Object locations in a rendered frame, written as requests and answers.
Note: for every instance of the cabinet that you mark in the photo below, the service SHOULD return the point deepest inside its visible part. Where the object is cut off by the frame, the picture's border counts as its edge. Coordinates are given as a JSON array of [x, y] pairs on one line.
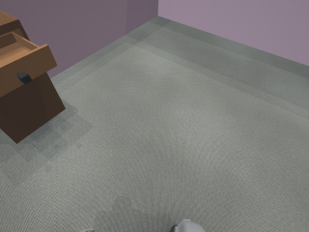
[[30, 106]]

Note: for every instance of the right robot thigh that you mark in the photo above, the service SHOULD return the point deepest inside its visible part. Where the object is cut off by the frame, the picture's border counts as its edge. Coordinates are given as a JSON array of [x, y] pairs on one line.
[[189, 226]]

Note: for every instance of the drawer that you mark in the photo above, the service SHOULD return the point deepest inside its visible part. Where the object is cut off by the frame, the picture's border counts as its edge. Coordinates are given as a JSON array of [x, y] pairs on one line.
[[18, 55]]

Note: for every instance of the handle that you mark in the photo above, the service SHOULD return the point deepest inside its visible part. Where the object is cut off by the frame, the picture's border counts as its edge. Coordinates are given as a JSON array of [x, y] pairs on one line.
[[24, 77]]

